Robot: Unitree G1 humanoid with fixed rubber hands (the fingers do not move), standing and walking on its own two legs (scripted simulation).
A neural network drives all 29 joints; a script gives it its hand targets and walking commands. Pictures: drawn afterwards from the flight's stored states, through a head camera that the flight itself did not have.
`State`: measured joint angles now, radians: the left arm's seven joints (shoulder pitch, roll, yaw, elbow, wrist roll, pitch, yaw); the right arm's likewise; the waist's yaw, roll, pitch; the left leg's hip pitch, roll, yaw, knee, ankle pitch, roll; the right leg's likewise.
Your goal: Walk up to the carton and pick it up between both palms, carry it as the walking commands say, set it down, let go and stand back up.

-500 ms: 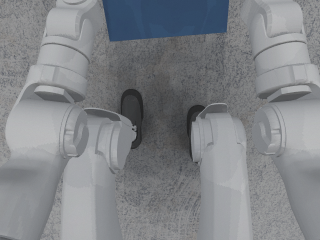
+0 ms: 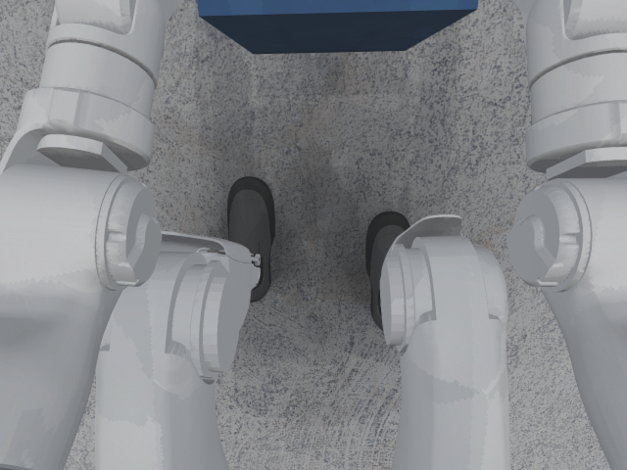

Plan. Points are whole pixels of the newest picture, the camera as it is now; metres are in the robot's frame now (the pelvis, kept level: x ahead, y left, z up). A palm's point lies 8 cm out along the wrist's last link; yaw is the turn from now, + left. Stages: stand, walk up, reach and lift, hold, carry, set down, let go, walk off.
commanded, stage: set down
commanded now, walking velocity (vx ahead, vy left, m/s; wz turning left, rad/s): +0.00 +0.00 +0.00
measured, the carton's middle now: out of the picture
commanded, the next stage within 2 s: none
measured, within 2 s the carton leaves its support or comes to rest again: neither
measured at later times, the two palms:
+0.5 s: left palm out of the picture +0.57 +0.13 -0.17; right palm out of the picture +0.57 -0.18 -0.16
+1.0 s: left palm out of the picture +0.57 +0.13 -0.17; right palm out of the picture +0.58 -0.18 -0.17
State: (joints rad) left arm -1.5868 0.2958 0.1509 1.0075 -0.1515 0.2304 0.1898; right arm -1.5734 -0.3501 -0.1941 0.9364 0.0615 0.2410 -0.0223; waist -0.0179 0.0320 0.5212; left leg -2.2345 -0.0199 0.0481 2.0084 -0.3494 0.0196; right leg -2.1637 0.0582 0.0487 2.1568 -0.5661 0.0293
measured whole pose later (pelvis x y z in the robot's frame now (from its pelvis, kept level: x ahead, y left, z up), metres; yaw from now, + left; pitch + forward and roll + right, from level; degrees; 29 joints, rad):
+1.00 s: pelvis +0.01 +0.00 +0.00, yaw +0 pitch +35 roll +2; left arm -1.56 0.26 0.27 1.06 -0.11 0.16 0.12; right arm -1.56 -0.31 -0.35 0.94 -0.12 0.25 0.10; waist -0.02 0.03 0.45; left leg -2.27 -0.02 0.05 2.01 -0.36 0.02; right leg -2.20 0.06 0.05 2.16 -0.58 0.03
